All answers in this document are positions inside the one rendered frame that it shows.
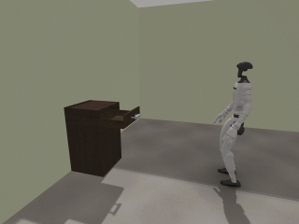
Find robot left shin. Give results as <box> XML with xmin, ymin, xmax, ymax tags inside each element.
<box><xmin>222</xmin><ymin>153</ymin><xmax>236</xmax><ymax>183</ymax></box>

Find right robot forearm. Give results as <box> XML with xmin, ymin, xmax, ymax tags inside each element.
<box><xmin>222</xmin><ymin>101</ymin><xmax>233</xmax><ymax>116</ymax></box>

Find robot left upper arm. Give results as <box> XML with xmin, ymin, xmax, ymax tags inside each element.
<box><xmin>241</xmin><ymin>83</ymin><xmax>253</xmax><ymax>110</ymax></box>

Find right robot hand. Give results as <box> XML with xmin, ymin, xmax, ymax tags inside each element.
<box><xmin>213</xmin><ymin>113</ymin><xmax>226</xmax><ymax>126</ymax></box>

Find drawer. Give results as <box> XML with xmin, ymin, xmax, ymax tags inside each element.
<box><xmin>100</xmin><ymin>106</ymin><xmax>140</xmax><ymax>129</ymax></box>

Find left robot hand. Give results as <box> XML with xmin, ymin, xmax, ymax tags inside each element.
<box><xmin>221</xmin><ymin>128</ymin><xmax>237</xmax><ymax>147</ymax></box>

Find cabinet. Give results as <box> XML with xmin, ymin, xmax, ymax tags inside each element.
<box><xmin>64</xmin><ymin>100</ymin><xmax>121</xmax><ymax>177</ymax></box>

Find robot left foot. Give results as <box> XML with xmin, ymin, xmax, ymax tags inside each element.
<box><xmin>220</xmin><ymin>179</ymin><xmax>241</xmax><ymax>188</ymax></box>

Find handle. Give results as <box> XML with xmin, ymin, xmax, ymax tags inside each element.
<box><xmin>131</xmin><ymin>114</ymin><xmax>141</xmax><ymax>119</ymax></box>

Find left robot forearm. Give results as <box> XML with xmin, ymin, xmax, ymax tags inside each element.
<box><xmin>232</xmin><ymin>104</ymin><xmax>251</xmax><ymax>130</ymax></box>

